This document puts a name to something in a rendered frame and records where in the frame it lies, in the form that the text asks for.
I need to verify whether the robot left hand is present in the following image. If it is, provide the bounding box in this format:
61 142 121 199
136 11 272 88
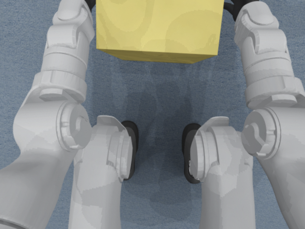
85 0 96 12

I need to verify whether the robot left upper arm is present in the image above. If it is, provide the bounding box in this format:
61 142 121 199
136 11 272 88
0 100 92 229

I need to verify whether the left robot shin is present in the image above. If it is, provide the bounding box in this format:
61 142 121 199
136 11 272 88
73 115 129 167

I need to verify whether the right robot forearm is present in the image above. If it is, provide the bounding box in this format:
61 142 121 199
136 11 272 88
234 1 305 110

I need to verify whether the carton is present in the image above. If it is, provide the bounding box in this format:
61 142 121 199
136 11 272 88
96 0 224 64

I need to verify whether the right robot thigh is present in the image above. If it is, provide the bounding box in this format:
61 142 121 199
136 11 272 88
191 126 256 229

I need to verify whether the robot right upper arm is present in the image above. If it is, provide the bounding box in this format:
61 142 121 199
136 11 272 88
241 106 305 229

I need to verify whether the robot right hand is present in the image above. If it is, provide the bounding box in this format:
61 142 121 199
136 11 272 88
223 0 259 21

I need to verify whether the left robot forearm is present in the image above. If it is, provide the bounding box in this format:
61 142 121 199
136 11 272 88
13 0 95 133

